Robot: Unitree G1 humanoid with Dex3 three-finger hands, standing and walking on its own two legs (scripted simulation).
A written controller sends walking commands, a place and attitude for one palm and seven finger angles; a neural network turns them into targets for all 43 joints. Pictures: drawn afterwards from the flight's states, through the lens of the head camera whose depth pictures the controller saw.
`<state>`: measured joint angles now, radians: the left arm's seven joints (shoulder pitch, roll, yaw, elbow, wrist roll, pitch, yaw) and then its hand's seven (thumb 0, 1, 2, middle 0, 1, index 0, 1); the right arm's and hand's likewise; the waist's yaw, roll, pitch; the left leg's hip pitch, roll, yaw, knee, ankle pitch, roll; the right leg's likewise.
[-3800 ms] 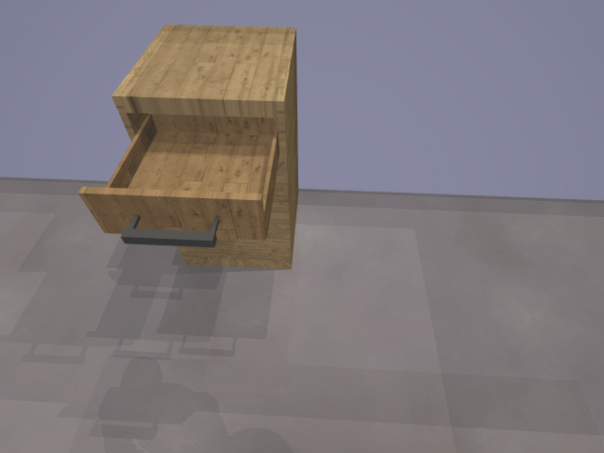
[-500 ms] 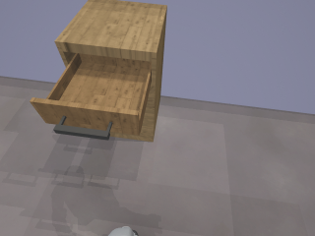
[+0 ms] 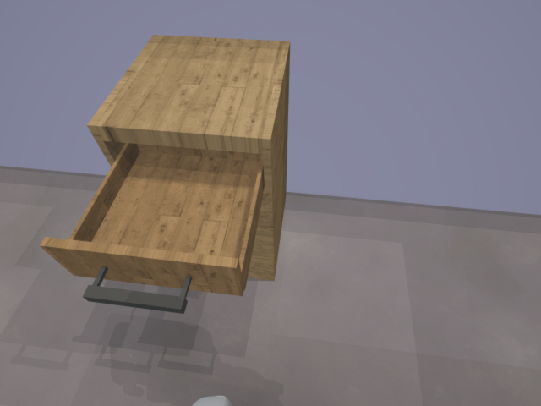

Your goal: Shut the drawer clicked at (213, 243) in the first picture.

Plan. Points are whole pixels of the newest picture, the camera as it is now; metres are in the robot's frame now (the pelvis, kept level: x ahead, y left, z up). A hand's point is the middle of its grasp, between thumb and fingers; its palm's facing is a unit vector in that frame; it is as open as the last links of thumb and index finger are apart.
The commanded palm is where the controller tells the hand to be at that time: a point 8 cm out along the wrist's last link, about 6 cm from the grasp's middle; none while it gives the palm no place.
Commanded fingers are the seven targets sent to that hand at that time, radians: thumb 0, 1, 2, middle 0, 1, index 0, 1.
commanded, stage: come to a stop and stand still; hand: left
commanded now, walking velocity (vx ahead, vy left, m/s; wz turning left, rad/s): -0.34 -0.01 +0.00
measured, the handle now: (140, 287) +0.33 +0.29 -0.14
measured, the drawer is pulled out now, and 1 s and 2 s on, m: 0.29 0.29 0.29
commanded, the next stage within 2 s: look again from close up in 1.06 s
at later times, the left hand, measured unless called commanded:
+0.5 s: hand out of the picture +0.06 +0.20 -0.18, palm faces +0.01 -0.95 -0.32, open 7.4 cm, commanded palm none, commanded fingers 0.00 0.90 0.90 -0.20 -0.30 -0.20 -0.30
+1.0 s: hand out of the picture -0.03 +0.15 -0.18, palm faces +0.05 -0.98 -0.21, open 7.3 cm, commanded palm none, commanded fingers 0.00 0.90 0.90 -0.20 -0.30 -0.20 -0.30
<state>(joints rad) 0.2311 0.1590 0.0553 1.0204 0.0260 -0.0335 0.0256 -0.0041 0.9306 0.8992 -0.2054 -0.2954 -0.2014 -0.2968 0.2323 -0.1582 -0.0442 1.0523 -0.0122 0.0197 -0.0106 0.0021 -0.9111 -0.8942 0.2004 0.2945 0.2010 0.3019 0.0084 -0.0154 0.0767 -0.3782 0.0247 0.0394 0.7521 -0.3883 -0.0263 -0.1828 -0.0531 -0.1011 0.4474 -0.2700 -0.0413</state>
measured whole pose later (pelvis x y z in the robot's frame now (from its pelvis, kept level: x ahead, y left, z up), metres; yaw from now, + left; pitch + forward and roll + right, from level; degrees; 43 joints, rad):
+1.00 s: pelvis -0.03 -0.03 -0.01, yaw +1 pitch -1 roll -1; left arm 0.33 0.18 0.00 1.01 0.02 0.01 0.03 0.00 0.92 0.90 -0.21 -0.30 -0.20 -0.30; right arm 0.26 -0.17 -0.02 1.00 -0.03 0.02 -0.02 0.00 -0.92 -0.89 0.20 0.29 0.20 0.30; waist 0.00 0.01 0.02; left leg -0.28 0.00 0.06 0.49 -0.19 0.04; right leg -0.20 0.04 -0.07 0.46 -0.24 -0.05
